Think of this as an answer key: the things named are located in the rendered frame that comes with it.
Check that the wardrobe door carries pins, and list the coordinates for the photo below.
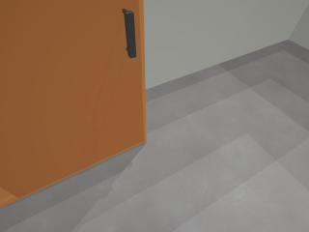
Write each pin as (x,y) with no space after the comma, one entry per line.
(70,96)
(4,194)

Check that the handle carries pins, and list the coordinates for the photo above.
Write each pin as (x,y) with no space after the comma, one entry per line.
(130,33)

